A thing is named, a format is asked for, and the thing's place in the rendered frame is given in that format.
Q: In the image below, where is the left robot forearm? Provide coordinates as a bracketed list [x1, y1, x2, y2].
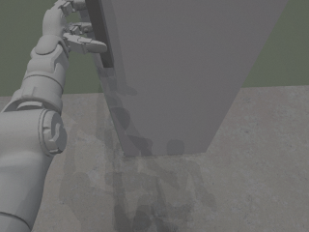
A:
[0, 34, 70, 116]

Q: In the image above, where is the handle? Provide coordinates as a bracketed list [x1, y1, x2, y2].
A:
[85, 0, 115, 68]

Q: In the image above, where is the left robot hand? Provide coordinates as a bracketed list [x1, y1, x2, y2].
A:
[42, 0, 107, 55]

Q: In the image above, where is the fridge door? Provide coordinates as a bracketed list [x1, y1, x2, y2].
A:
[79, 0, 289, 157]

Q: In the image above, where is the left robot upper arm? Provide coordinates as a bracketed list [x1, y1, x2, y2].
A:
[0, 108, 68, 232]

